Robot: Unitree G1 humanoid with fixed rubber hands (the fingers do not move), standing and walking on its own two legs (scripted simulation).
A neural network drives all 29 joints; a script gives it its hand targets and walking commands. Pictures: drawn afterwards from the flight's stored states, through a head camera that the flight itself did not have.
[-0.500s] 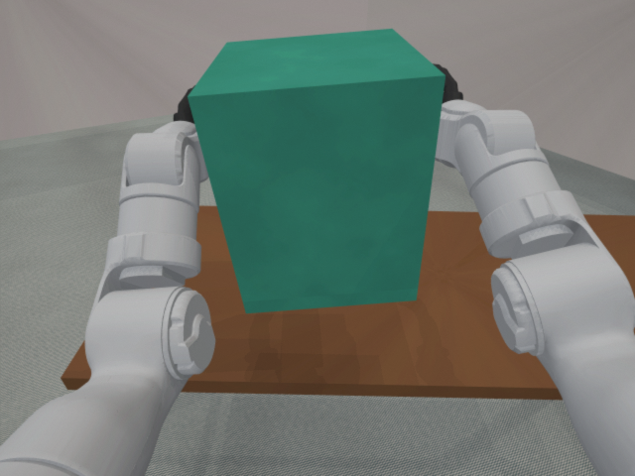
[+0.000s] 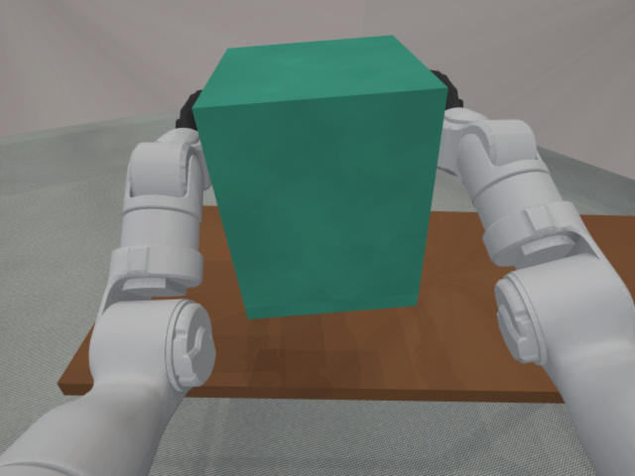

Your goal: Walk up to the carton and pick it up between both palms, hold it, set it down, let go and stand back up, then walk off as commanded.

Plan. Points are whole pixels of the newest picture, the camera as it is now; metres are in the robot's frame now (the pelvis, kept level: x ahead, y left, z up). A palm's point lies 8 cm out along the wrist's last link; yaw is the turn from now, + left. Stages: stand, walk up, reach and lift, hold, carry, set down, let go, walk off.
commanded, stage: hold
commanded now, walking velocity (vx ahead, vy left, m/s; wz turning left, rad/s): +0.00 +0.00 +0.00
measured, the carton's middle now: (321, 175) +0.37 +0.00 +0.27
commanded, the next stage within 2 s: none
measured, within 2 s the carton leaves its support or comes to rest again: neither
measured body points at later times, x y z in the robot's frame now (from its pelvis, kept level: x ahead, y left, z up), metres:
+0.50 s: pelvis +0.00 +0.00 +0.00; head -0.10 +0.01 +0.44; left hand +0.38 +0.15 +0.31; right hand +0.39 -0.14 +0.33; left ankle +0.02 +0.13 -0.75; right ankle +0.00 -0.12 -0.75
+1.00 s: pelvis -0.01 +0.00 +0.00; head -0.10 +0.02 +0.44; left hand +0.39 +0.15 +0.31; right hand +0.38 -0.14 +0.33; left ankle +0.02 +0.13 -0.75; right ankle +0.00 -0.12 -0.75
